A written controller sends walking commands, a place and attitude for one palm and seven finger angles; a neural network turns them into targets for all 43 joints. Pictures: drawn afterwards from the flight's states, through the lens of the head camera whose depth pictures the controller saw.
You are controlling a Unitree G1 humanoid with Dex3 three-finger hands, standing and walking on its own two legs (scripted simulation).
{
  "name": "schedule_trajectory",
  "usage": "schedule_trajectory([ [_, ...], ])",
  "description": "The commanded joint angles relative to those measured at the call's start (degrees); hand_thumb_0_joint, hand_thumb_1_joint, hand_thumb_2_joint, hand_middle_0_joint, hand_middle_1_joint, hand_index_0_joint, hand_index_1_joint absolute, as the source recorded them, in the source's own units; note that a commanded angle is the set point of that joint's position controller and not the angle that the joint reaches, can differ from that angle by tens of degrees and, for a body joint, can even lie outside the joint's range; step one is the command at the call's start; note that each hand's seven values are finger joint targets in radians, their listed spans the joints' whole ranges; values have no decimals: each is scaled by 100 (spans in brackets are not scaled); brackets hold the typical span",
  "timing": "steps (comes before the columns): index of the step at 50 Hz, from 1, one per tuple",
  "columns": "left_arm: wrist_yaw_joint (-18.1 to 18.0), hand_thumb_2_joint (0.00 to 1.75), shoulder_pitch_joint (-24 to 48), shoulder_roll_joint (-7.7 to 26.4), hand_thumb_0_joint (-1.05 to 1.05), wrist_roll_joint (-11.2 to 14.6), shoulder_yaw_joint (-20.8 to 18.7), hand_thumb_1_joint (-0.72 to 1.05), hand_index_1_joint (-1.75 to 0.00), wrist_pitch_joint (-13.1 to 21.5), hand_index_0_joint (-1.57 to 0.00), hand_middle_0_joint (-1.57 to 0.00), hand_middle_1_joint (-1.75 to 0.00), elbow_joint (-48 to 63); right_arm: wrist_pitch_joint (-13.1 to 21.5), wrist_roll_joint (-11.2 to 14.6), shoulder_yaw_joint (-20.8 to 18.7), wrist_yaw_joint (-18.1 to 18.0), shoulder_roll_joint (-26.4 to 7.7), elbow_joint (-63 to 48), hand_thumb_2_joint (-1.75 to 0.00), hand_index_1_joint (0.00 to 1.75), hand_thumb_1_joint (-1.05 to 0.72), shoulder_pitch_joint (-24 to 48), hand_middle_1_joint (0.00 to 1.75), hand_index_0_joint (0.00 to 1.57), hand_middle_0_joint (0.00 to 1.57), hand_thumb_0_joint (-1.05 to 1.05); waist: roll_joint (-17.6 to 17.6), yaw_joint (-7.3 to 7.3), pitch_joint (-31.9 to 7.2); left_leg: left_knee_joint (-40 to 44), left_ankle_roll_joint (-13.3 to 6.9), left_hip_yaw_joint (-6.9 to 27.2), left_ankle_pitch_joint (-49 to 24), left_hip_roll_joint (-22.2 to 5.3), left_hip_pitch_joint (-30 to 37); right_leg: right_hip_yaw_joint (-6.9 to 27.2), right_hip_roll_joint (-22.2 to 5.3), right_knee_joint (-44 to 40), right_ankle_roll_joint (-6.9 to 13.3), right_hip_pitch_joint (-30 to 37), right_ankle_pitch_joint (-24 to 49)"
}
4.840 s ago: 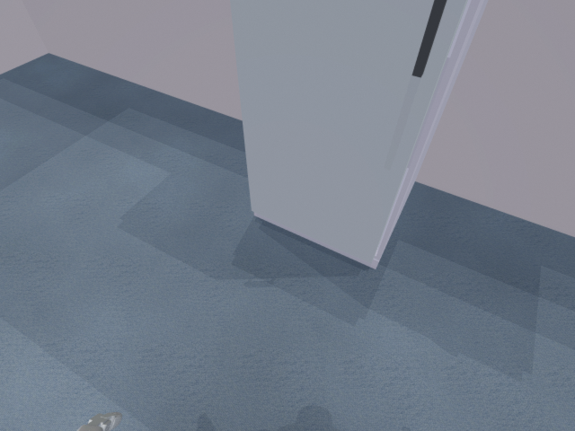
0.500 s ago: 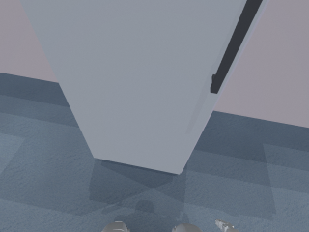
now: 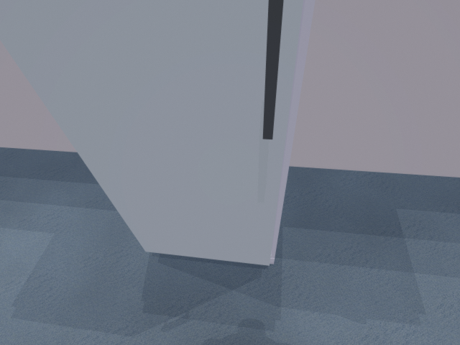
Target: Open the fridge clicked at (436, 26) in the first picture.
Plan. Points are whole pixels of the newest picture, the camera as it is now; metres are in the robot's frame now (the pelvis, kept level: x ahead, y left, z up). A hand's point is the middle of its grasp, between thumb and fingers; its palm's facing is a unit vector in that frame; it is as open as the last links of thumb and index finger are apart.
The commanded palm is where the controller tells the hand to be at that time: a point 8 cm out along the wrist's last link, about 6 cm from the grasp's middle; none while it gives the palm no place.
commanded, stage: come to a stop and stand still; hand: right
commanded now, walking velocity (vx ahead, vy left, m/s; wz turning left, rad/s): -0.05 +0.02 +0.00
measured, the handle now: (272, 68) +0.50 -0.05 +0.23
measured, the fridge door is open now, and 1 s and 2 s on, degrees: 0 0 0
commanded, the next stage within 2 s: look again from close up in 1.30 s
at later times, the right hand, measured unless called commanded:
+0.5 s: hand out of the picture +0.01 -0.12 -0.18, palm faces +0.03 +0.98 -0.21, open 7.2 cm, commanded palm none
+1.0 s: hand out of the picture -0.01 -0.16 -0.19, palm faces +0.01 +0.98 -0.20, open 7.4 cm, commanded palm none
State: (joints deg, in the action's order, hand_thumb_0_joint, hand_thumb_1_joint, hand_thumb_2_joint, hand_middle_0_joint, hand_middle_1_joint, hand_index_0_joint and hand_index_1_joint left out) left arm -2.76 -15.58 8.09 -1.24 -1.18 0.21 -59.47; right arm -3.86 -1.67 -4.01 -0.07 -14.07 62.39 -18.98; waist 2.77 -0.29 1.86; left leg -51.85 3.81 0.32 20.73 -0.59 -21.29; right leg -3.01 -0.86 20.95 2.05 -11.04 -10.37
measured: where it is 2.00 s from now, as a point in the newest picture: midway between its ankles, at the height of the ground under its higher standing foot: outside the picture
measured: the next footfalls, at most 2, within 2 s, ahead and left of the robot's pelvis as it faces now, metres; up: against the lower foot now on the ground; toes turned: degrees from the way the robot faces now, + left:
left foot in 0.18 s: +0.00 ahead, +0.15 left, +0.00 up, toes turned +2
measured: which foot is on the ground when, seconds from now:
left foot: up 0.00-0.16, down 0.18-1.00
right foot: down 0.00-1.00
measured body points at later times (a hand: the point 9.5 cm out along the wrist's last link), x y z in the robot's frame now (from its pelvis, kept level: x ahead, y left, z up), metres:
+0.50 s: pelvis -0.01 +0.06 -0.01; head -0.01 +0.06 +0.44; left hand -0.03 +0.26 -0.18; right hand +0.01 -0.17 -0.17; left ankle -0.04 +0.15 -0.75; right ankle +0.01 -0.09 -0.75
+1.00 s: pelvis -0.01 +0.01 -0.02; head -0.01 +0.01 +0.43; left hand +0.02 +0.24 -0.17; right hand -0.01 -0.21 -0.17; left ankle -0.04 +0.15 -0.75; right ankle +0.00 -0.09 -0.75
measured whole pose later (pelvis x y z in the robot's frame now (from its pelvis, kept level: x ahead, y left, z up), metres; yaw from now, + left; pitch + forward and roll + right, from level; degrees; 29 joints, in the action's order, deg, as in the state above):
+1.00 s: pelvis -0.01 +0.01 -0.02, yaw +1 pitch -2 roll +0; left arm -1.5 -15.2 9.9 -0.8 -0.2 0.4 -60.1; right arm 0.7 -1.4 0.3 -2.5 -9.0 61.6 -17.6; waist -0.2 -0.3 1.1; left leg -30.3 1.7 -0.8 19.0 -2.2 -9.7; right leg -2.9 -0.2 31.7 1.4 -14.4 -15.9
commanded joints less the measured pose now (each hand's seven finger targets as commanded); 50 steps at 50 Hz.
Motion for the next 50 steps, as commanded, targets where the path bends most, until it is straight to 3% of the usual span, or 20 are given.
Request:
schedule_trajectory([
  [1, -93, 90, -509, 1168, 0, -3, -297, 90, -30, 48, -20, -20, -30, -52, 138, 76, 84, 10, -7, -423, -90, 30, -90, 458, 30, 20, 20, 0, -1150, 335, -336, 693, -44, -27, 471, -186, -321, 1245, -1661, -384, 684, 1040, 2296],
  [4, -42, 90, -323, 1120, 0, -10, -286, 90, -30, 20, -20, -20, -30, -164, 186, 107, 136, -28, 137, -256, -90, 30, -90, 298, 30, 20, 20, 0, -1280, 221, -295, 1615, -154, -180, 294, -99, 465, 1255, -1482, -387, 599, 446, 1755],
  [6, -17, 90, -241, 1064, 0, 28, -288, 90, -30, 10, -20, -20, -30, -240, 231, 108, 161, -66, 181, -51, -90, 30, -90, -36, 30, 20, 20, 0, -1202, 51, -413, 2530, -185, -319, -510, -76, 1090, 1133, -1265, -226, 417, 173, 1121],
  [7, 1, 90, -237, 956, 0, 58, -275, 90, -30, 13, -20, -20, -30, -284, 276, 97, 170, -93, 137, 48, -90, 30, -90, -177, 30, 20, 20, 0, -972, -18, -400, 3125, -185, -296, -1007, -155, 1456, 980, -1076, -53, 232, -66, 727],
  [8, 39, 90, -337, 705, 0, 95, -232, 90, -30, 31, -20, -20, -30, -313, 343, 84, 162, -138, -63, 69, -90, 30, -90, -157, 30, 20, 20, 0, -496, 1, -316, 3453, -303, 178, -1243, -520, 1923, 789, -811, 275, 6, -580, 351],
  [9, 70, 90, -322, 423, 0, 118, -146, 90, -30, 32, -20, -20, -30, -298, 394, 91, 171, -172, -231, 97, -90, 30, -90, -39, 30, 20, 20, 0, 105, 67, -199, 3565, -538, 652, -1302, -1123, 1808, 346, -458, 448, -222, -807, -248],
  [10, 105, 90, -225, 246, 0, 99, -75, 90, -30, 15, -20, -20, -30, -279, 411, 102, 197, -180, -313, 63, -90, 30, -90, 39, 30, 20, 20, 0, 215, 71, -117, 3650, -739, 821, -1273, -1388, 1392, 214, -273, 492, -300, -644, -568],
  [11, 89, 90, -166, 231, 0, 31, -55, 90, -30, -42, -20, -20, -30, -303, 474, 98, 156, -184, -358, 88, -90, 30, -90, 124, 30, 20, 20, 0, 1067, 44, 1, 3790, -838, 967, -1321, -1294, 1098, 109, -239, 621, -337, -580, -722],
  [13, 91, 90, -228, 298, 0, 16, -59, 90, -30, -65, -20, -20, -30, -411, 478, 101, 238, -201, -107, 126, -90, 30, -90, 254, 30, 20, 20, 0, 755, 120, 322, 3704, -859, 739, -1563, -1129, 805, 133, -341, 674, -344, -359, -492],
  [15, 82, 90, -511, 294, 0, 33, -29, 90, -30, -34, -20, -20, -30, -586, 486, 144, 253, -200, -65, 89, -90, 30, -90, 322, 30, 20, 20, 0, 295, 187, 181, 3434, -729, 431, -1713, -871, 926, 185, -406, 364, -337, -91, 245],
  [19, 83, 90, -404, 317, 0, 40, -34, 90, -30, -51, -20, -20, -30, -626, 440, 146, 256, -200, -24, 91, -90, 30, -90, 211, 30, 20, 20, 0, -87, 106, 562, 3642, -581, 413, -801, -661, 598, 221, -466, 265, -342, -22, 333],
  [33, 39, 90, -280, 418, 0, 70, -34, 90, -30, 17, -20, -20, -30, -595, 487, 131, 272, -213, 68, 142, -90, 30, -90, -111, 30, 20, 20, 0, -246, 58, 120, 3384, -507, 225, -1737, -545, 1027, 305, -562, 163, -274, 328, 844],
  [34, 102, 90, 366, 574, 0, 108, -29, 90, -30, 133, -20, -20, -30, -104, 662, 24, 254, -453, -58, 284, -90, 30, -90, -692, 30, 20, 20, 0, 123, -233, 332, 3329, -198, 804, -4667, -990, 974, 53, -478, 1616, -362, -386, 391],
  [35, 153, 90, -15, 246, 0, 85, 5, 90, -30, 68, -20, -20, -30, 96, 731, 32, 254, -407, -277, -19, -90, 30, -90, -390, 30, 20, 20, 0, 205, 157, -27, 3164, -536, 782, -4218, -1207, 1271, 252, -271, 1611, -220, -643, -1002],
  [37, 176, 90, -394, 263, 0, 84, -2, 90, -30, 93, -20, -20, -30, 68, 746, 36, 277, -358, -169, -239, -90, 30, -90, -90, 30, 20, 20, 0, 19, 310, -397, 2885, -874, 510, -2844, -910, 1171, 160, -228, 1064, -228, -270, -513],
  [38, 187, 90, -473, 295, 0, 51, 10, 90, -30, 153, -20, -20, -30, 33, 761, 62, 261, -337, -104, -263, -90, 30, -90, -61, 30, 20, 20, 0, -484, 255, -435, 2586, -811, 279, -2898, -722, 1199, 224, -285, 786, -199, -56, 195],
  [40, 138, 90, -418, 507, 0, 51, 2, 90, -30, 193, -20, -20, -30, 89, 671, 79, 289, -323, 15, -263, -90, 30, -90, -224, 30, 20, 20, 0, -857, 122, -343, 2488, -674, 146, -1879, -461, 1026, 468, -537, 787, -57, -48, 1096],
  [43, 119, 90, -234, 567, 0, 55, 11, 90, -30, 152, -20, -20, -30, 189, 557, 51, 343, -284, 85, -222, -90, 30, -90, -256, 30, 20, 20, 0, -574, 38, 338, 2689, -605, 124, -745, -323, 768, 650, -546, 471, 49, -499, 408],
  [46, 135, 90, -179, 676, 0, 52, 5, 90, -30, 130, -20, -20, -30, 228, 515, 61, 359, -247, 27, -270, -90, 30, -90, -217, 30, 20, 20, 0, -292, 36, 431, 2772, -565, 172, -308, -320, 627, 696, -492, 208, 46, -523, -252],
  [50, 144, 90, -153, 818, 0, 38, 3, 90, -30, 162, -20, -20, -30, 219, 495, 57, 347, -228, -91, -321, -90, 30, -90, -172, 30, 20, 20, 0, -419, 6, 301, 2689, -527, 90, -430, -327, 766, 776, -519, 9, 88, -494, -327],
])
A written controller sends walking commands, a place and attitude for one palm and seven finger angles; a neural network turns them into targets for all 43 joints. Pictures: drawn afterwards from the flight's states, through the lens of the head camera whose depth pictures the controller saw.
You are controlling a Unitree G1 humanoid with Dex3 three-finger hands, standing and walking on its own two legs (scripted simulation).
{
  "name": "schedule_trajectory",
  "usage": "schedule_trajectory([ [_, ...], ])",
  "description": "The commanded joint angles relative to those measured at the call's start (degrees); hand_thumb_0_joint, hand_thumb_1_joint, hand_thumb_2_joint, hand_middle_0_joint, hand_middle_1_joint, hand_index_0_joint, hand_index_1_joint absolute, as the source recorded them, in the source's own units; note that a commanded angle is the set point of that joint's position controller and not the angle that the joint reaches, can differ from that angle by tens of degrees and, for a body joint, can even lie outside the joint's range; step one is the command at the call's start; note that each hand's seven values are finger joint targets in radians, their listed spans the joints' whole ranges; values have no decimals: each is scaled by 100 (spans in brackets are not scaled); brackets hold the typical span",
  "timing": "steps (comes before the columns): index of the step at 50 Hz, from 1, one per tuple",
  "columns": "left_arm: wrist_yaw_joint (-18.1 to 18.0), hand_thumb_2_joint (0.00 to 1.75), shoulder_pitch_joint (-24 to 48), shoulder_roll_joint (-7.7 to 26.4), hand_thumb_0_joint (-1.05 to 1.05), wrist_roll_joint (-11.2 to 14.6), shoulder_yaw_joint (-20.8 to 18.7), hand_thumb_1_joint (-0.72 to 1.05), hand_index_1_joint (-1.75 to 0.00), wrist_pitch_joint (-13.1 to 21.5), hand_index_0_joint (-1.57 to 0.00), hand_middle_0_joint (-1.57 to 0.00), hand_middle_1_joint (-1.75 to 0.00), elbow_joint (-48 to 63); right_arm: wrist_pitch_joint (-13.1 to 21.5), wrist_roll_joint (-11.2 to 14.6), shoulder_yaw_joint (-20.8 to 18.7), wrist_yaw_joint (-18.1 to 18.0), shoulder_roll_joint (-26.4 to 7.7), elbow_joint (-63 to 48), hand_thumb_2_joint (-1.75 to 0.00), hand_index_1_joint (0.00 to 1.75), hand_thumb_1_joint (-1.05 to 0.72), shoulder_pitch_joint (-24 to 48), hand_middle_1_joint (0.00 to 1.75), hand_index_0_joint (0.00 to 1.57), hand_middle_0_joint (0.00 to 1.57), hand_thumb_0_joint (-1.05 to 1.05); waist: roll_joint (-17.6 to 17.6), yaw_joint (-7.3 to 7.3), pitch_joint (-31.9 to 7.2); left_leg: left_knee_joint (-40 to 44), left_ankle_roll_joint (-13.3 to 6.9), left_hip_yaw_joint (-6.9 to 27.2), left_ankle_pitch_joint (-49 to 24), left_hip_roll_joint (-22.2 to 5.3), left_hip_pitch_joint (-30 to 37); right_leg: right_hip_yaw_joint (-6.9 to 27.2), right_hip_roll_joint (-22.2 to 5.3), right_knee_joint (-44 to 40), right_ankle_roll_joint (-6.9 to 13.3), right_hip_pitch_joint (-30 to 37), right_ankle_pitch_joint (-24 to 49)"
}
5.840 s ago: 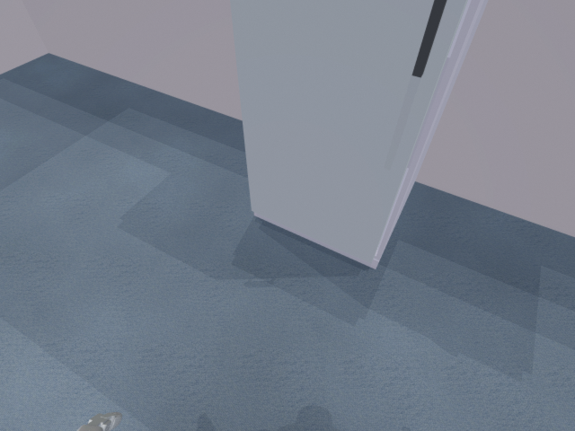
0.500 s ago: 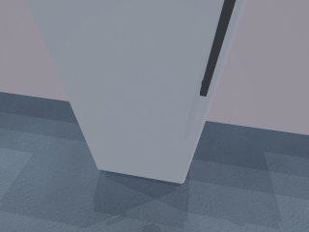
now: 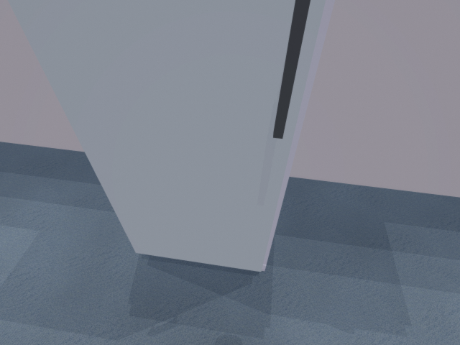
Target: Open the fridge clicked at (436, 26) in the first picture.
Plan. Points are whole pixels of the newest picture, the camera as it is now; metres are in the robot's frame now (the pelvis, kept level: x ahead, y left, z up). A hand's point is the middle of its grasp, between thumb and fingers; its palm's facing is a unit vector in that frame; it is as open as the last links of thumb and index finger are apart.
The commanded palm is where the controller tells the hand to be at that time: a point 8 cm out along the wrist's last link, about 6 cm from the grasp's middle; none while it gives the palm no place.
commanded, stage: come to a stop and stand still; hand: right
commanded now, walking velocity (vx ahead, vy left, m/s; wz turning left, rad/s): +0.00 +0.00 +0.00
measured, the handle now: (289, 69) +0.51 -0.07 +0.24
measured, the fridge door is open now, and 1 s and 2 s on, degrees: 0 0 0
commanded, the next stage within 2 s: look again from close up in 0.30 s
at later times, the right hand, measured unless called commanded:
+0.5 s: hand out of the picture +0.02 -0.20 -0.17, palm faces -0.01 +0.97 -0.24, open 7.4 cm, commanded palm none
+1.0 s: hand out of the picture +0.03 -0.19 -0.16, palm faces -0.01 +0.97 -0.26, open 7.4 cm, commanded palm none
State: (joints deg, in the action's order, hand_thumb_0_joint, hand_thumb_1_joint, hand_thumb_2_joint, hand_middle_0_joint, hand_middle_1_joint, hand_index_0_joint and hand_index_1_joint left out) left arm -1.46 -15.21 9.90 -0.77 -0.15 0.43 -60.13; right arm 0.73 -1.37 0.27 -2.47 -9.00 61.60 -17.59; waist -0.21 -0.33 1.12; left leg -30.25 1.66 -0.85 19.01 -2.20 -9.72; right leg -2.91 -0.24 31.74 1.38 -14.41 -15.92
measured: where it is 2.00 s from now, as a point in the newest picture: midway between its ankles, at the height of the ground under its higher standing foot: outside the picture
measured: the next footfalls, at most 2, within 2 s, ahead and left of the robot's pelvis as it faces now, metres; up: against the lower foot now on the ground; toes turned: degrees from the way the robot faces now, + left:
none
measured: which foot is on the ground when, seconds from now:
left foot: down 0.00-1.00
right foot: down 0.00-1.00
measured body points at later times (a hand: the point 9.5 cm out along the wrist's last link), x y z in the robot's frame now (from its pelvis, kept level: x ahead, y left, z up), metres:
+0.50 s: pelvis +0.00 +0.00 +0.00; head +0.02 +0.00 +0.45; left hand +0.03 +0.24 -0.15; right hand +0.02 -0.25 -0.15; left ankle -0.03 +0.14 -0.73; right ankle +0.01 -0.10 -0.73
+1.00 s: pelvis +0.00 +0.02 +0.01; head +0.01 +0.01 +0.46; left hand +0.05 +0.27 -0.14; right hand +0.03 -0.24 -0.14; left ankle -0.03 +0.14 -0.73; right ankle +0.01 -0.10 -0.73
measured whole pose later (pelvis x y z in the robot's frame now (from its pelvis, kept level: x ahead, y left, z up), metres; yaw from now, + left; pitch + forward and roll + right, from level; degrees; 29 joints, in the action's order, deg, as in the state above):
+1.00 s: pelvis +0.00 +0.02 +0.01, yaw +0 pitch -1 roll +0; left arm -0.7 -10.0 13.0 -0.6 0.5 0.9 -63.8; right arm 0.9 -1.3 0.1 -1.2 -13.6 62.7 -12.2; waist 0.7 -0.5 2.4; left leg -26.0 0.7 -0.8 16.6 -1.6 -8.3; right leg -3.0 -0.7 25.0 0.1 -11.7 -12.2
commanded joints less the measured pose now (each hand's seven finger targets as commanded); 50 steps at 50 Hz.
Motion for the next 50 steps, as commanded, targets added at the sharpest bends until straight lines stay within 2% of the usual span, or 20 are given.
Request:
schedule_trajectory([
  [1, 15, 90, -193, 675, 0, -8, -103, 90, -30, 148, -20, -20, -30, 287, 29, 28, -84, 18, -628, -251, -90, 30, -90, -287, 30, 20, 20, 0, -104, 3, 331, 513, -301, 192, -252, -168, -361, 796, -604, -1139, 166, -151, 181],
  [2, 14, 90, -159, 713, 0, -10, -106, 90, -30, 154, -20, -20, -30, 285, 25, 30, -82, 25, -642, -249, -90, 30, -90, -284, 30, 20, 20, 0, -192, -13, 310, 513, -294, 178, -297, -181, -347, 793, -616, -1175, 171, -128, 178],
  [7, 11, 90, -100, 792, 0, -3, -112, 90, -30, 184, -20, -20, -30, 233, 31, 30, -105, 43, -789, -257, -90, 30, -90, -167, 30, 20, 20, 0, -156, -23, 194, 553, -282, 191, -531, -246, -246, 760, -611, -1163, 179, 2, 548],
  [8, 8, 90, -94, 783, 0, -1, -108, 90, -30, 191, -20, -20, -30, 209, 45, 27, -109, 40, -812, -255, -90, 30, -90, -167, 30, 20, 20, 0, -45, -37, 127, 566, -284, 203, -676, -260, -166, 727, -604, -1089, 189, 56, 772],
  [12, 12, 90, -35, 865, 0, 3, -114, 90, -30, 191, -20, -20, -30, 157, 35, 36, -121, 49, -912, -240, -90, 30, -90, -50, 30, 20, 20, 0, -87, -8, 87, 595, -274, 237, -667, -292, -211, 689, -605, -1106, 162, 163, 835],
  [14, 14, 90, 3, 880, 0, 7, -115, 90, -30, 188, -20, -20, -30, 126, 44, 30, -126, 48, -948, -234, -90, 30, -90, -13, 30, 20, 20, 0, 9, -17, 135, 629, -277, 259, -740, -314, -187, 665, -582, -1067, 158, 134, 909],
  [17, 16, 90, 42, 910, 0, 5, -121, 90, -30, 190, -20, -20, -30, 91, 36, 36, -129, 54, -972, -207, -90, 30, -90, 36, 30, 20, 20, 0, -87, -2, 63, 644, -270, 260, -722, -330, -213, 654, -598, -1102, 144, 248, 909],
  [19, 14, 90, 90, 921, 0, 10, -124, 90, -30, 197, -20, -20, -30, 60, 54, 30, -136, 52, -1021, -180, -90, 30, -90, 51, 30, 20, 20, 0, -39, -14, -18, 645, -278, 299, -954, -352, -147, 598, -588, -1010, 142, 321, 1181],
  [24, 18, 90, 161, 951, 0, 16, -124, 90, -30, 183, -20, -20, -30, 10, 60, 29, -135, 58, -1067, -155, -90, 30, -90, 145, 30, 20, 20, 0, 63, 2, 47, 717, -281, 336, -945, -376, -180, 584, -584, -1035, 116, 325, 1119],
  [27, 19, 90, 219, 981, 0, 11, -129, 90, -30, 186, -20, -20, -30, -7, 56, 33, -141, 67, -1084, -135, -90, 30, -90, 171, 30, 20, 20, 0, -54, 4, -16, 737, -280, 353, -915, -372, -188, 581, -594, -1055, 103, 398, 1117],
  [36, 25, 90, 355, 1044, 0, 10, -118, 90, -30, 175, -20, -20, -30, -49, 79, 35, -142, 83, -1180, -108, -90, 30, -90, 255, 30, 20, 20, 0, 7, 0, -22, 844, -298, 421, -1067, -422, -188, 543, -587, -1049, 66, 468, 1156],
  [38, 25, 90, 378, 1048, 0, 15, -122, 90, -30, 171, -20, -20, -30, -62, 88, 26, -148, 86, -1205, -117, -90, 30, -90, 275, 30, 20, 20, 0, 121, -2, -5, 862, -302, 420, -1143, -413, -163, 531, -603, -1023, 65, 461, 1196],
  [44, 26, 90, 465, 1121, 0, 11, -113, 90, -30, 166, -20, -20, -30, -76, 93, 37, -156, 93, -1272, -130, -90, 30, -90, 343, 30, 20, 20, 0, 77, -5, 3, 908, -317, 446, -1159, -432, -164, 536, -600, -1048, 43, 468, 1203],
  [50, 29, 90, 490, 1142, 0, 7, -100, 90, -30, 168, -20, -20, -30, -98, 101, 44, -167, 103, -1320, -138, -90, 30, -90, 371, 30, 20, 20, 0, 105, -16, -105, 942, -324, 443, -1216, -453, -91, 538, -610, -1059, 24, 527, 1267],
])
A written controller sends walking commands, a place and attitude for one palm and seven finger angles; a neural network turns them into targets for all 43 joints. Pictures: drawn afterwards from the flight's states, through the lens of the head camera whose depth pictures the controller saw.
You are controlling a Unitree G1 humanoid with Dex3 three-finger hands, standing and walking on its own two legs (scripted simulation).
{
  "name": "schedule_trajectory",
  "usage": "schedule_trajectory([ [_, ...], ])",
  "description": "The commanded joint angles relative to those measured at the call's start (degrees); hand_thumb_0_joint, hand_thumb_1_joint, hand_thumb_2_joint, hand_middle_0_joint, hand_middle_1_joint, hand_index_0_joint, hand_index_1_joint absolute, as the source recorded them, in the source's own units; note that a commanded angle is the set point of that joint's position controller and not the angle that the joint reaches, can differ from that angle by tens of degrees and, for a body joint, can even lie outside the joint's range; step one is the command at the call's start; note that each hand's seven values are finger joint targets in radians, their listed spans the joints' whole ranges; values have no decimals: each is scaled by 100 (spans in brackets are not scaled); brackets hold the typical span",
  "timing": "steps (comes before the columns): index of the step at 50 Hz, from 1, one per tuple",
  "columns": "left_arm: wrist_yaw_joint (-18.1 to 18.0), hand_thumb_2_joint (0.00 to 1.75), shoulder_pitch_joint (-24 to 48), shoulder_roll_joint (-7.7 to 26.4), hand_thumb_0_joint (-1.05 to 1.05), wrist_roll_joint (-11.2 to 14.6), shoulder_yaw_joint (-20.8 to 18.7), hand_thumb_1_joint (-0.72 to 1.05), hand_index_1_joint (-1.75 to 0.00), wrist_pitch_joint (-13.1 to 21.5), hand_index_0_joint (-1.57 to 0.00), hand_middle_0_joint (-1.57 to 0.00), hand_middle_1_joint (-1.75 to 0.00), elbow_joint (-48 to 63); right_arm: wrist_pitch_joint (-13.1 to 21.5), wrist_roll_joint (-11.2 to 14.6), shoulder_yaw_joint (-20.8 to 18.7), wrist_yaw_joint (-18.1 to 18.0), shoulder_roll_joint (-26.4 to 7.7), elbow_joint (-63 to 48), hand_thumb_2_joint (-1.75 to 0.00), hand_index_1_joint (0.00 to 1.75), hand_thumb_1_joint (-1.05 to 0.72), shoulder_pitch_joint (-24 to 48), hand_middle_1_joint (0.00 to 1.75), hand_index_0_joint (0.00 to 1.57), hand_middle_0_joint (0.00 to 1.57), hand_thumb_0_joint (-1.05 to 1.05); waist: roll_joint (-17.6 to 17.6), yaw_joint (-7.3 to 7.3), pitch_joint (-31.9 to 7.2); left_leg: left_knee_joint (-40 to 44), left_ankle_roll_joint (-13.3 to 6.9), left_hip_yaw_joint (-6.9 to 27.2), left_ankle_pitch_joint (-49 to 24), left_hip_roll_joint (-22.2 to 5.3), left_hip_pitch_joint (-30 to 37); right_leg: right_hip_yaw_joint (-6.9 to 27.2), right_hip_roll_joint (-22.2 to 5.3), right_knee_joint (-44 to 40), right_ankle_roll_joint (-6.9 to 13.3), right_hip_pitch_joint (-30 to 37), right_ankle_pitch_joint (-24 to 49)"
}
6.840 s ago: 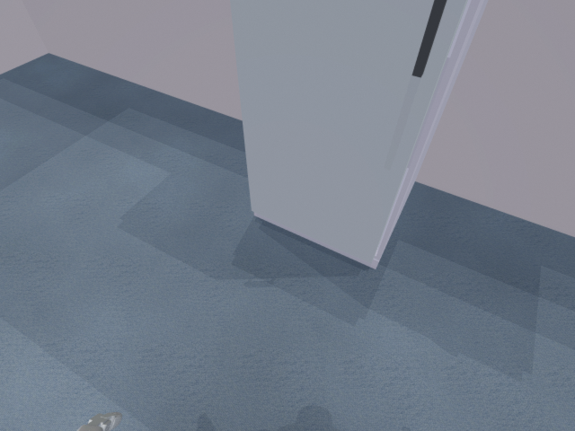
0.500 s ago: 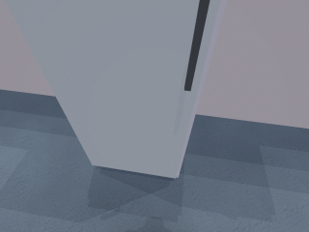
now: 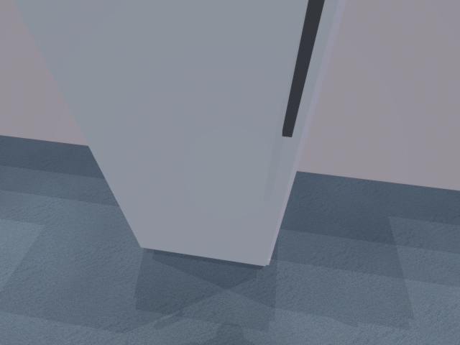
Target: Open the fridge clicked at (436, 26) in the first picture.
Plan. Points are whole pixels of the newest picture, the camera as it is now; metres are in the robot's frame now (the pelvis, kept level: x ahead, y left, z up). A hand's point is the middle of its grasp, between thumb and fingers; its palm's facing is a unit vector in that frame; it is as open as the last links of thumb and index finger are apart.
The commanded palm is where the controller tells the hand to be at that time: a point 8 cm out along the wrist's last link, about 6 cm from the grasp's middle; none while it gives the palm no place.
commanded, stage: look again from close up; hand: right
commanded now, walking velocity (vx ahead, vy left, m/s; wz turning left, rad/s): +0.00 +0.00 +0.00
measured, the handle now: (300, 66) +0.51 -0.09 +0.24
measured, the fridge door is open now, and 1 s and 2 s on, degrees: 0 0 0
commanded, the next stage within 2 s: raise the hand to about handle height in 0.12 s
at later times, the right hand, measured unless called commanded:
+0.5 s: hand (368, 313) +0.18 -0.20 +0.02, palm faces +0.13 +0.99 -0.07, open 7.9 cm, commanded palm +0.12 -0.26 -0.01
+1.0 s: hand (418, 295) +0.19 -0.24 +0.08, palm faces +0.14 +0.99 -0.06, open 10.7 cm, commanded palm +0.15 -0.29 +0.09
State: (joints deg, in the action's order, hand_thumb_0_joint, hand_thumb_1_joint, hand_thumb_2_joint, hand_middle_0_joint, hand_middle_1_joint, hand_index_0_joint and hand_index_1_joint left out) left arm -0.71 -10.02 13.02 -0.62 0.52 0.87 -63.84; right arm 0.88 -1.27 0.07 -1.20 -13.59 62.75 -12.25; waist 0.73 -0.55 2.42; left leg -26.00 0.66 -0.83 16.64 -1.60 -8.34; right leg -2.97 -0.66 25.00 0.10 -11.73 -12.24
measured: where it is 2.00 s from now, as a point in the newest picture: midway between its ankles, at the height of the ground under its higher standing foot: outside the picture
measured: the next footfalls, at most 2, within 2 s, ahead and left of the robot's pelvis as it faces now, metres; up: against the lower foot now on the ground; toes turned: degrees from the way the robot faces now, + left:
none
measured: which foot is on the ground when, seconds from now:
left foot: down 0.00-1.00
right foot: down 0.00-1.00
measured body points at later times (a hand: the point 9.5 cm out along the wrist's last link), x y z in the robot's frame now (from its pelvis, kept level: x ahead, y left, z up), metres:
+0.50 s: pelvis -0.03 +0.02 -0.04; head -0.01 +0.02 +0.41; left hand +0.16 +0.26 -0.11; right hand +0.17 -0.25 +0.02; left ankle -0.03 +0.12 -0.74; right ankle +0.01 -0.12 -0.74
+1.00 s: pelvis -0.02 +0.01 -0.03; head -0.02 +0.01 +0.42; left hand +0.15 +0.22 -0.10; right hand +0.18 -0.30 +0.08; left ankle -0.03 +0.12 -0.74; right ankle +0.01 -0.12 -0.74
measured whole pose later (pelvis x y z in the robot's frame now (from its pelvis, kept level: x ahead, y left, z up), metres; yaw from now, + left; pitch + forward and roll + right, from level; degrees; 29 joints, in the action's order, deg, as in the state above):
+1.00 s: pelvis -0.02 +0.01 -0.03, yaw -2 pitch +3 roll +1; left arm -5.3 -15.5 12.1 2.5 2.8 16.1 -35.6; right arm 9.4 21.2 -19.8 17.3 -18.4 -3.2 -18.1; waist -1.8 -1.2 -3.7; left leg -41.3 -0.1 -3.3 22.6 -0.3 -21.8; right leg 0.3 -2.1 43.0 -0.5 -27.5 -18.7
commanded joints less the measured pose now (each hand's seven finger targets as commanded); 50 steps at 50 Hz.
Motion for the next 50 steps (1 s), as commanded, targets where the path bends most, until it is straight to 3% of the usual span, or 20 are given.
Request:
schedule_trajectory([
  [1, -47, 90, -15, 853, 0, -8, -172, 90, -30, 121, -20, -20, -30, 273, 82, 40, -142, -19, -862, -242, -90, 30, -90, -153, 30, 20, 20, 0, -64, 15, -257, 528, -224, 452, -923, -505, -251, 541, -570, -396, 147, 290, 863],
  [10, -49, 90, 4, 888, 0, -8, -156, 90, -30, 119, -20, -20, -30, 242, 93, 39, -159, -15, -921, -249, -90, 30, -90, -121, 30, 20, 20, 0, 27, 9, -240, 582, -235, 445, -1069, -524, -183, 543, -575, -404, 123, 284, 965],
  [11, -19, 90, 26, 643, 0, 52, -168, 90, -30, 110, -20, -20, -30, 554, 154, 7, -69, -281, -403, -105, -90, 30, -90, -703, 30, 20, 20, 0, -182, -17, -66, 603, -94, 677, -2345, -783, -312, 220, -604, 677, -31, 77, 1110],
  [12, -244, 90, -234, 1258, 0, 288, -403, 90, -30, 879, -20, -20, -30, 2370, 1410, 967, -1711, -321, -2317, -8619, -89, 32, -88, 3595, 32, 20, 20, 0, -1113, 452, -2773, -137, -300, -11, -2818, -122, 130, 291, 134, 48, 100, 1464, 2069],
  [13, -508, 90, 5, 725, 0, 234, -178, 90, -30, 1287, -20, -20, -30, 2300, 1430, 605, -1989, -573, -2701, -8184, -88, 33, -85, 2030, 33, 20, 20, 0, -1534, 81, -2243, -322, -280, -6, -1841, 75, -340, 70, -81, 54, 68, 1891, 2179],
  [14, -477, 90, 77, 581, 0, 171, -238, 90, -30, 1496, -20, -20, -30, 2473, 839, 860, -810, -507, -550, -7191, -87, 34, -83, -700, 34, 21, 21, 0, -1627, 31, -1952, -463, -243, -437, -1071, 151, -618, 182, -192, 20, 58, 1550, 2462],
  [15, -441, 90, -84, 617, 0, 263, -343, 90, -30, 1538, -20, -20, -30, 2318, 720, 985, -930, -495, -146, -6548, -86, 36, -81, -768, 36, 21, 21, 0, -888, 256, -1265, -365, -160, -518, -884, 132, -933, 279, -113, 213, 16, 904, 2026],
  [16, -412, 90, 52, 746, 0, 217, -438, 90, -30, 1578, -20, -20, -30, 2633, 984, 1063, -909, -358, -106, -6673, -85, 37, -78, -552, 37, 21, 21, 0, -429, 277, -526, -303, -112, -562, -856, 160, -1310, 316, -40, 440, 8, 227, 1306],
  [17, -386, 90, 99, 751, 0, 141, -538, 90, -30, 1581, -20, -20, -30, 2652, 1314, 1154, -1246, -175, -149, -6034, -84, 39, -76, -1249, 39, 21, 21, 0, 290, 146, -371, -410, -92, -624, -593, 207, -1621, 288, -5, 648, -17, -362, 808],
  [19, -240, 90, 246, 698, 0, 117, -580, 90, -30, 1577, -20, -20, -30, 2863, 2128, 1385, -1324, 505, 200, -5026, -82, 42, -71, -2336, 42, 21, 21, 0, 1050, -172, -187, -1006, -99, -587, -441, 230, -2111, 230, 80, 1207, -95, -1414, 401],
  [20, -164, 90, 361, 701, 0, 116, -610, 90, -30, 1574, -20, -20, -30, 2959, 2609, 1550, -1438, 919, 181, -4898, -81, 43, -69, -2496, 43, 22, 22, 0, 1224, -269, -317, -1324, -103, -492, -262, 211, -2351, 204, 92, 1525, -121, -1860, 133],
  [22, -49, 90, 480, 783, 0, 193, -643, 90, -30, 1640, -20, -20, -30, 3306, 3402, 1843, -1592, 1826, -102, -5041, -79, 47, -64, -2370, 47, 22, 22, 0, 823, -288, -671, -1690, -150, -210, 131, 111, -2560, 144, 139, 2037, -142, -2378, -283],
  [23, -35, 90, 415, 816, 0, 244, -664, 90, -30, 1625, -20, -20, -30, 3513, 3379, 1956, -2036, 2100, -534, -4973, -78, 48, -62, -2366, 48, 22, 22, 0, 521, -405, -810, -1690, -188, 17, 217, 31, -2401, 89, 173, 2160, -104, -2452, -314],
  [25, -127, 90, 508, 854, 0, 299, -598, 90, -30, 1581, -20, -20, -30, 4024, 2978, 2238, -2237, 2325, -904, -5903, -76, 51, -57, -1668, 51, 22, 22, 0, -42, -397, -1408, -1443, -135, 225, 1273, -16, -2259, -33, 248, 2099, -28, -2438, -858],
  [27, -311, 90, 437, 801, 0, 334, -529, 90, -30, 1571, -20, -20, -30, 4239, 2693, 2419, -2342, 2192, -1000, -6616, -74, 54, -53, -1016, 54, 23, 23, 0, 195, -251, -1413, -1172, -23, 506, 1753, -32, -2406, 55, 210, 2279, 67, -2376, -967],
  [28, -364, 90, 277, 792, 0, 292, -504, 90, -30, 1575, -20, -20, -30, 4179, 2681, 2432, -2384, 2075, -1104, -7019, -73, 55, -50, -616, 55, 23, 23, 0, 274, -123, -1415, -1154, 13, 611, 1632, -13, -2442, 155, 154, 2381, 88, -2300, -866],
  [31, -462, 90, 5, 716, 0, 232, -414, 90, -30, 1666, -20, -20, -30, 4018, 2839, 2153, -2087, 1740, -1057, -8145, -70, 60, -43, -3, 60, 23, 23, 0, -547, 84, -1681, -1300, -72, 359, 789, 98, -2468, 283, 42, 2269, 167, -1661, -460],
  [35, -575, 90, -84, 786, 0, 241, -302, 90, -30, 1790, -20, -20, -30, 3709, 2680, 2005, -1680, 1857, -975, -7925, -66, 66, -34, 93, 66, 24, 24, 0, -486, 293, -1302, -1333, -93, 103, 77, 194, -2462, 451, -16, 2104, 196, -1468, -272],
  [43, -605, 90, 213, 707, 0, 332, -163, 90, -30, 1834, -20, -20, -30, 3789, 1290, 2365, -2584, 2002, -1509, -7381, -58, 78, -15, -366, 78, 25, 25, 0, -366, -289, -1435, -859, -82, -74, -351, 167, -1358, 480, 20, 1362, 133, -1106, 135],
  [50, -476, 90, 97, 749, 0, 344, -128, 90, -30, 1956, -20, -20, -30, 3791, 1077, 2411, -2558, 1847, -1390, -7851, -51, 88, 1, -179, 88, 27, 27, 0, -294, -251, -1374, -731, -57, -295, -833, 252, -1209, 412, 29, 1013, 118, -669, 442],
])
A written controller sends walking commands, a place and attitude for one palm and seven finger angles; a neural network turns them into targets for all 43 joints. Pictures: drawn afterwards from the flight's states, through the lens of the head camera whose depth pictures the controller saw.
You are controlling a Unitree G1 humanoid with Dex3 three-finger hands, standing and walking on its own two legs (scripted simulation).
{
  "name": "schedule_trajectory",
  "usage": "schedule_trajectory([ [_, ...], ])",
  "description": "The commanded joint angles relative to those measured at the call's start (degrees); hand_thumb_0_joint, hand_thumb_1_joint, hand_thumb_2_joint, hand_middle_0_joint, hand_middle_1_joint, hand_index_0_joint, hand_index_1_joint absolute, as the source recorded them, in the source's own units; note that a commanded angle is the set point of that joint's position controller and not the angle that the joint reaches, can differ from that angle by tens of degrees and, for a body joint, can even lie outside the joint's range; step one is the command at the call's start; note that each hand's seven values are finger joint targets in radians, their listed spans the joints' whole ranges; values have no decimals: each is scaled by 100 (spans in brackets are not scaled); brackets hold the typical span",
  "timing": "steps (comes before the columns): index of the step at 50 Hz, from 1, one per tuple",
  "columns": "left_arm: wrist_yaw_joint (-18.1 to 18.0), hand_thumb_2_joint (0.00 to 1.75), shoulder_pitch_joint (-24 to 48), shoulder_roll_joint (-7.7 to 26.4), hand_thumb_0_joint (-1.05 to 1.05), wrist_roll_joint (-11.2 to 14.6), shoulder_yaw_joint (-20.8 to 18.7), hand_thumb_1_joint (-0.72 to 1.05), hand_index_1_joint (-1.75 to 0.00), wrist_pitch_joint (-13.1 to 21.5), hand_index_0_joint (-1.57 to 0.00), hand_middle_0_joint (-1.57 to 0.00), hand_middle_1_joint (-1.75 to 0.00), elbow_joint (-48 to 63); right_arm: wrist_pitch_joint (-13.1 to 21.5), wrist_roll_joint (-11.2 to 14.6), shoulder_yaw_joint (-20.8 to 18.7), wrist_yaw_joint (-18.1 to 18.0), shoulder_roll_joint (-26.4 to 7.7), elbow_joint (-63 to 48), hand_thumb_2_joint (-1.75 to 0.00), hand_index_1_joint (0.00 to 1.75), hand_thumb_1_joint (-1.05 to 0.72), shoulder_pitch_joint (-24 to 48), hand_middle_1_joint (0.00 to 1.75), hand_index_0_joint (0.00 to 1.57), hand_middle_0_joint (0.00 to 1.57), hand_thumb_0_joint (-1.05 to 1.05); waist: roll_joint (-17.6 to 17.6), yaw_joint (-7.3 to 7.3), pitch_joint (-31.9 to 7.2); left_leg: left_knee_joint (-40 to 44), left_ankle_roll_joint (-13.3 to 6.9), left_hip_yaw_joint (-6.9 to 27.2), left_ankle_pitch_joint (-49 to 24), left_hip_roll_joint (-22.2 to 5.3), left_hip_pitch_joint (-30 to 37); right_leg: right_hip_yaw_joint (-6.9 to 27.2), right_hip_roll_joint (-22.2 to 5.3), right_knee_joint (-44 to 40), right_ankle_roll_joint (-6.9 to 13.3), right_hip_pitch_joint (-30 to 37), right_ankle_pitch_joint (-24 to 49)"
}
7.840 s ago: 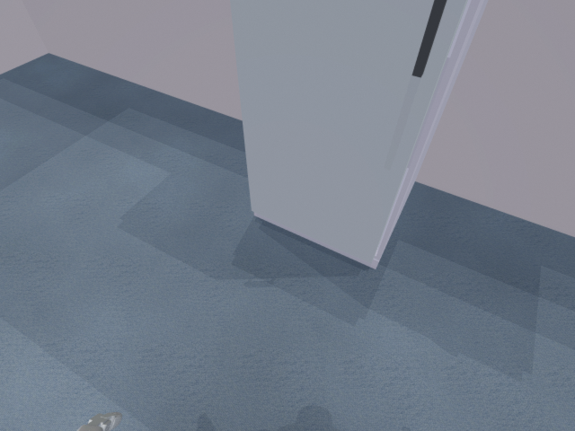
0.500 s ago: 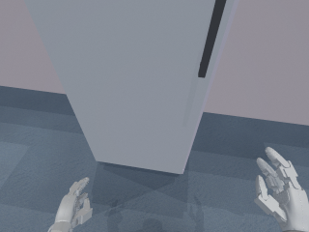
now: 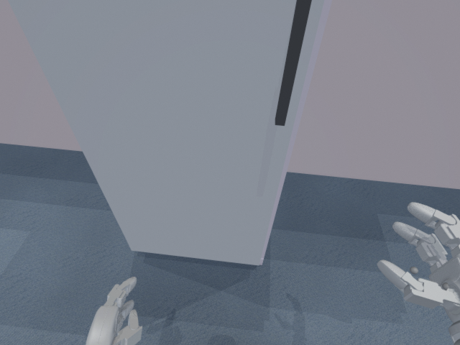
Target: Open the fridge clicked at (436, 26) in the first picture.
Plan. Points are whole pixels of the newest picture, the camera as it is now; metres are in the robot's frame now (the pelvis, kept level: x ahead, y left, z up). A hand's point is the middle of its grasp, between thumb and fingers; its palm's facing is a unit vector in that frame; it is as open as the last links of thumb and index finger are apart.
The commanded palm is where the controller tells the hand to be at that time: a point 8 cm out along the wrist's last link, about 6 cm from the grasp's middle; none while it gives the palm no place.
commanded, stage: raise the hand to about handle height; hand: right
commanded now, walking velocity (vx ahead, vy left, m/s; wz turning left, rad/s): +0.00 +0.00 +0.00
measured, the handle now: (291, 54) +0.53 -0.08 +0.26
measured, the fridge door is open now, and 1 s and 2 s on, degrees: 0 0 0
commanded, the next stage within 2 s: move the hooked fingers beside the handle in 1.32 s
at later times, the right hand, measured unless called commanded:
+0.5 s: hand out of the picture +0.24 -0.28 +0.21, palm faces +0.16 +0.98 -0.07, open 13.5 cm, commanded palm +0.21 -0.32 +0.22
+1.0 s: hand out of the picture +0.27 -0.29 +0.27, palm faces +0.14 +0.99 -0.08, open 14.0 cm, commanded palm +0.23 -0.33 +0.28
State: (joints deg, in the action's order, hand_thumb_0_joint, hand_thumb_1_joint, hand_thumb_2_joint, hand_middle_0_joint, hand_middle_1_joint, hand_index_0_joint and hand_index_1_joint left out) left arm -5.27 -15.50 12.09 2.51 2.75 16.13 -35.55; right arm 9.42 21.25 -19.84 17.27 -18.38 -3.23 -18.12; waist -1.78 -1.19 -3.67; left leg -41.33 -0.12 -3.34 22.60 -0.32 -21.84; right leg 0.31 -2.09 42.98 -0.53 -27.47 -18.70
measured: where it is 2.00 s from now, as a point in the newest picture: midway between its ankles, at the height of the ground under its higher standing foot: outside the picture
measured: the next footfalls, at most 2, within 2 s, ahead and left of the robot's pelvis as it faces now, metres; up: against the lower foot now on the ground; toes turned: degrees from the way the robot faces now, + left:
none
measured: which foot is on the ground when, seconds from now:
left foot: down 0.00-1.00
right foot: down 0.00-1.00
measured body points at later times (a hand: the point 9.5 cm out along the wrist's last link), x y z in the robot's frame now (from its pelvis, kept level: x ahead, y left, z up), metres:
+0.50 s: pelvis -0.01 -0.01 +0.02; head -0.04 +0.00 +0.47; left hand +0.21 +0.20 -0.03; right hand +0.22 -0.33 +0.21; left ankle -0.01 +0.12 -0.71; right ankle +0.04 -0.12 -0.71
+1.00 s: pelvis -0.01 +0.00 +0.02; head -0.04 +0.02 +0.47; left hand +0.21 +0.21 -0.04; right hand +0.25 -0.35 +0.28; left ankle -0.01 +0.12 -0.71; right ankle +0.04 -0.12 -0.71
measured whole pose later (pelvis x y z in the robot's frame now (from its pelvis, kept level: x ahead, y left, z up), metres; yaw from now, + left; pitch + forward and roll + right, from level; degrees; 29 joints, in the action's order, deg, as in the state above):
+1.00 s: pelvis -0.01 +0.00 +0.02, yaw -1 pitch -4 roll +1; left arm -5.6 -10.2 15.8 6.4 6.0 10.6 -35.8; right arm -24.8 19.3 -28.5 23.3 -31.9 3.5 15.9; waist -3.7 -4.3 -2.1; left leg -26.9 0.1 -4.3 15.8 -1.1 -7.0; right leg 0.9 -0.7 28.0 -0.3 -12.7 -11.3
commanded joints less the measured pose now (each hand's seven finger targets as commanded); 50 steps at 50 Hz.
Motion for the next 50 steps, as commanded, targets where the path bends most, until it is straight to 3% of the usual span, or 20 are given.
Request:
schedule_trajectory([
  [1, -19, 90, 633, 857, 0, 45, -340, 90, -30, 449, -20, -20, -30, 945, 189, 120, -506, 26, -942, -1405, -50, 90, 3, 566, 90, 27, 27, 0, -213, -155, -795, 839, 9, -61, -1387, 122, 148, 84, 169, -843, 178, 1025, 1078],
  [3, -49, 90, 655, 889, 0, 53, -305, 90, -30, 483, -20, -20, -30, 951, 43, 95, -490, 35, -1042, -1477, -48, 93, 8, 857, 93, 27, 27, 0, -131, -161, -602, 959, -11, -66, -1202, 138, 208, 130, 162, -972, 184, 1040, 954],
  [12, -191, 90, 823, 867, 0, 109, -178, 90, -30, 507, -20, -20, -30, 847, -612, 61, -819, 4, -1485, -1620, -39, 107, 29, 2058, 107, 29, 29, 0, -405, -224, -504, 1384, -49, -128, -1111, 137, 559, 223, 182, -1487, 163, 1641, 909],
  [13, -190, 90, 841, 885, 0, 116, -171, 90, -30, 488, -20, -20, -30, 844, -728, 52, -935, 13, -1622, -1503, -38, 108, 31, 2062, 108, 29, 29, 0, -201, -273, -456, 1462, -51, -116, -1122, 152, 657, 221, 177, -1517, 172, 1626, 935],
  [16, -215, 90, 963, 847, 0, 160, -114, 90, -30, 442, -20, -20, -30, 861, -1085, 47, -848, 98, -1588, -1494, -35, 112, 38, 2561, 112, 29, 29, 0, -580, -253, -414, 1591, -65, -99, -1162, 134, 687, 212, 210, -1640, 162, 1853, 920],
  [18, -215, 90, 1004, 854, 0, 168, -91, 90, -30, 402, -20, -20, -30, 877, -1320, 60, -962, 128, -1717, -1353, -33, 115, 43, 2668, 115, 29, 29, 0, -237, -286, -380, 1708, -54, -85, -1184, 150, 802, 228, 204, -1692, 171, 1862, 940],
  [21, -219, 90, 1107, 837, 0, 190, -54, 90, -30, 321, -20, -20, -30, 917, -1606, 27, -1006, 180, -1855, -1425, -30, 120, 50, 3161, 120, 30, 30, 0, -407, -273, -425, 1793, -59, -70, -1219, 127, 840, 228, 238, -1767, 179, 2009, 959],
  [23, -206, 90, 1167, 840, 0, 211, -28, 90, -30, 263, -20, -20, -30, 910, -1771, 26, -1100, 201, -1989, -1258, -30, 120, 50, 3279, 120, 30, 30, 0, -316, -304, -368, 1909, -63, -24, -1187, 131, 897, 210, 236, -1783, 176, 2015, 945],
  [24, -208, 90, 1202, 836, 0, 223, -3, 90, -30, 229, -20, -20, -30, 909, -1849, -10, -1034, 209, -1992, -1322, -30, 120, 50, 3523, 120, 30, 30, 0, -491, -271, -342, 1916, -67, -39, -1155, 115, 881, 206, 249, -1828, 172, 2042, 910],
  [29, -232, 90, 1339, 838, 0, 245, 33, 90, -30, 122, -20, -20, -30, 928, -2178, -29, -1201, 256, -2313, -1093, -30, 120, 50, 4121, 120, 30, 30, 0, -235, -265, -403, 2092, -56, 20, -966, 84, 926, 237, 267, -1912, 190, 2128, 760],
  [32, -226, 90, 1422, 837, 0, 269, 62, 90, -30, 84, -20, -20, -30, 947, -2343, -79, -1218, 317, -2460, -1149, -30, 120, 50, 4586, 120, 30, 30, 0, -581, -287, -557, 2053, -97, -8, -1107, 82, 992, 270, 289, -1953, 174, 2293, 877],
  [34, -213, 90, 1458, 852, 0, 275, 68, 90, -30, 56, -20, -20, -30, 943, -2464, -63, -1307, 347, -2599, -1019, -30, 120, 50, 4695, 120, 30, 30, 0, -367, -300, -583, 2109, -82, 40, -1127, 46, 1055, 256, 286, -1922, 189, 2235, 915],
  [36, -206, 90, 1481, 873, 0, 297, 77, 90, -30, 30, -20, -20, -30, 932, -2589, -90, -1277, 402, -2654, -877, -30, 120, 50, 4935, 120, 30, 30, 0, -323, -287, -523, 2107, -76, -5, -1140, 69, 1001, 271, 295, -1954, 194, 2268, 919],
  [37, -199, 90, 1505, 876, 0, 306, 75, 90, -30, 23, -20, -20, -30, 930, -2649, -100, -1285, 426, -2699, -876, -30, 120, 50, 5070, 120, 30, 30, 0, -515, -296, -577, 2097, -87, 0, -1154, 63, 989, 271, 308, -1966, 187, 2321, 925],
  [38, -189, 90, 1548, 876, 0, 303, 67, 90, -30, 16, -20, -20, -30, 938, -2711, -83, -1390, 437, -2827, -740, -30, 120, 50, 5056, 120, 30, 30, 0, -320, -344, -565, 2135, -94, 76, -1225, 36, 1053, 268, 299, -1904, 199, 2283, 995],
  [41, -176, 90, 1578, 926, 0, 330, 81, 90, -30, -29, -20, -20, -30, 933, -2916, -121, -1384, 490, -2966, -593, -30, 120, 50, 5484, 120, 30, 30, 0, -360, -326, -627, 2113, -82, 22, -1164, 31, 1010, 288, 324, -1950, 203, 2290, 959],
  [43, -127, 90, 1561, 924, 0, 336, 52, 90, -30, -64, -20, -20, -30, 954, -3046, -78, -1357, 563, -2821, -162, -30, 120, 50, 4987, 120, 30, 30, 0, -61, -387, -592, 2102, -85, 82, -1363, 9, 1072, 268, 310, -1866, 207, 2195, 1101],
  [45, -80, 90, 1529, 964, 0, 375, 56, 90, -30, -140, -20, -20, -30, 966, -3164, -62, -1209, 652, -2671, -59, -30, 120, 50, 4885, 120, 30, 30, 0, 35, -345, -485, 2059, -57, 29, -1402, 17, 952, 245, 312, -1873, 203, 2123, 1084],
  [48, -48, 90, 1607, 964, 0, 393, 35, 90, -30, -198, -20, -20, -30, 1065, -3178, -45, -1221, 650, -2725, -302, -30, 120, 50, 4941, 120, 30, 30, 0, 16, -348, -534, 2078, -54, 114, -1279, -3, 941, 234, 300, -1800, 192, 2120, 1049],
  [50, -66, 90, 1642, 937, 0, 378, 29, 90, -30, -188, -20, -20, -30, 1127, -3065, -95, -1312, 556, -2877, -772, -30, 120, 50, 5299, 120, 30, 30, 0, -309, -335, -700, 2039, -72, 64, -1194, 31, 898, 231, 321, -1829, 205, 2289, 1034],
])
